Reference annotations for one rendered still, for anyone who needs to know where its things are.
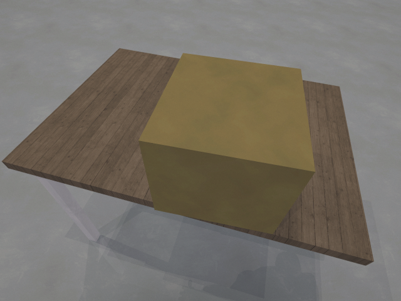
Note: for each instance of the carton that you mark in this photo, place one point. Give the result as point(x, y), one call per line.
point(229, 142)

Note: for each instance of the table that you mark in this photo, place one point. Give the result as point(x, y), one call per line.
point(91, 141)

